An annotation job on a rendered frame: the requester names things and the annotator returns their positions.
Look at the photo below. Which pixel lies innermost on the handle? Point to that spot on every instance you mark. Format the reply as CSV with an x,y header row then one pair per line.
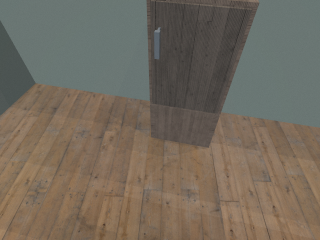
x,y
157,43

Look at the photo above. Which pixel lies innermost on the cupboard door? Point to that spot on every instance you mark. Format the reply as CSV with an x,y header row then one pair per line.
x,y
199,44

